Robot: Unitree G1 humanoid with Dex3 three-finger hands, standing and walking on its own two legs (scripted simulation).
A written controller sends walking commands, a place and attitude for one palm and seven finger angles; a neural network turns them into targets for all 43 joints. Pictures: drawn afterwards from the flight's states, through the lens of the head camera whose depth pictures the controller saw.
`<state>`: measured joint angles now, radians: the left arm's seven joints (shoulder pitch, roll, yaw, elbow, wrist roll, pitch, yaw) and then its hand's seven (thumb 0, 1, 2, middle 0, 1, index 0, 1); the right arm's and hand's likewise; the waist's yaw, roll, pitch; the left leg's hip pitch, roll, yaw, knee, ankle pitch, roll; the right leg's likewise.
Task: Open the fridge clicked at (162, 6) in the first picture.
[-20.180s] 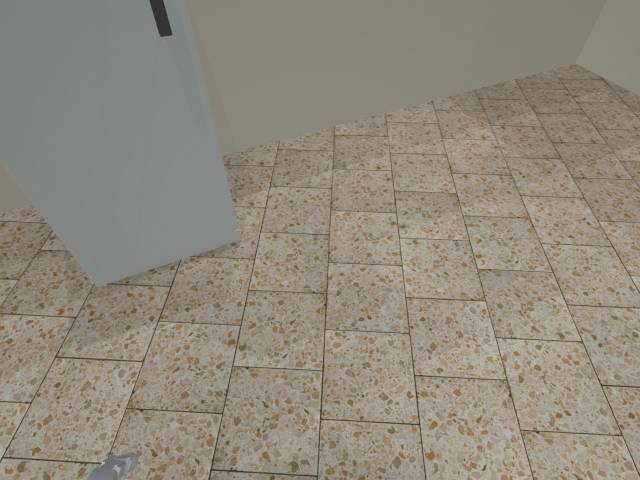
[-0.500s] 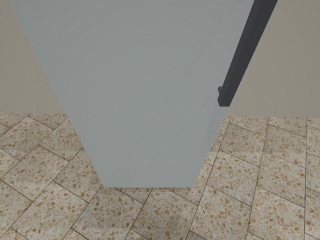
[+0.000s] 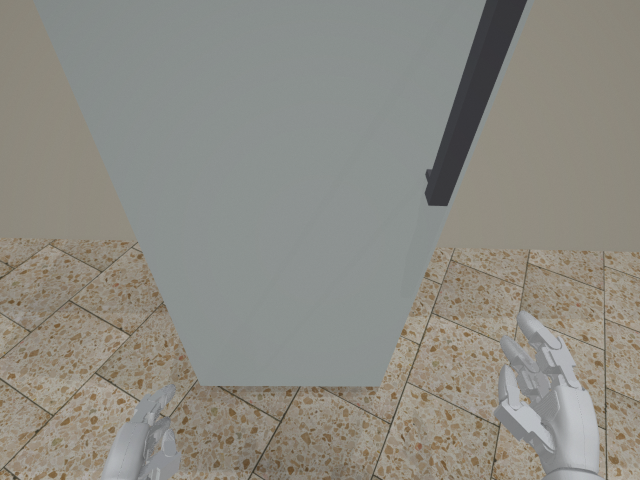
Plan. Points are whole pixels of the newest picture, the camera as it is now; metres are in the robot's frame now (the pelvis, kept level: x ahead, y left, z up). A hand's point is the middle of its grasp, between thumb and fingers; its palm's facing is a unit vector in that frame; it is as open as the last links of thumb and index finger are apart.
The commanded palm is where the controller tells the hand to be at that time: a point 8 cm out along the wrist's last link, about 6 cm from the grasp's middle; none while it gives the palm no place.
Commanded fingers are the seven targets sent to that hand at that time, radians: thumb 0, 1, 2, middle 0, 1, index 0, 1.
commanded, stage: raise the hand to about handle height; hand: right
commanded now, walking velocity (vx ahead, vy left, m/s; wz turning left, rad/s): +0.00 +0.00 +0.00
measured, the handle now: (467, 85) +0.49 -0.12 +0.28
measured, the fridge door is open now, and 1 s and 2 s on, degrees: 0 0 0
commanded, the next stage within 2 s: move the hooked fingers beside the handle in 1.86 s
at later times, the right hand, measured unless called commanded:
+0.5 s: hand (572, 396) +0.22 -0.23 +0.09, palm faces -0.06 +0.99 -0.09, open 10.5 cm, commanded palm +0.18 -0.28 +0.11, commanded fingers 0.00 -0.01 -0.52 0.26 0.87 0.26 0.87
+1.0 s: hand out of the picture +0.25 -0.28 +0.20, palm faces +0.04 +0.99 -0.14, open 13.4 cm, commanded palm +0.21 -0.32 +0.21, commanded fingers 0.00 0.50 -0.30 0.30 1.20 0.30 1.20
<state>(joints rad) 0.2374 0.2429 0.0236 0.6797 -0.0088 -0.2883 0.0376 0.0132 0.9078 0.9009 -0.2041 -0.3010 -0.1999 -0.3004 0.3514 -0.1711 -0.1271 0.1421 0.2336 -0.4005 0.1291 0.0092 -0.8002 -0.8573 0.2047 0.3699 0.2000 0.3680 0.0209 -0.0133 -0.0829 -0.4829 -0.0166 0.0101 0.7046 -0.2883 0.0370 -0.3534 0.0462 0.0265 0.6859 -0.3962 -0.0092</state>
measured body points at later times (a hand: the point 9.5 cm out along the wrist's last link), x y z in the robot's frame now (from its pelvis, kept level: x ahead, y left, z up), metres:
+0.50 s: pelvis +0.01 -0.02 -0.01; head +0.01 -0.02 +0.44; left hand +0.18 +0.17 -0.08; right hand +0.22 -0.29 +0.10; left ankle +0.04 +0.09 -0.72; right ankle -0.03 -0.12 -0.72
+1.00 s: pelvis +0.01 -0.02 +0.01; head -0.01 -0.01 +0.46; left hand +0.23 +0.19 -0.03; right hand +0.24 -0.34 +0.21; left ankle +0.04 +0.09 -0.72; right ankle -0.03 -0.12 -0.72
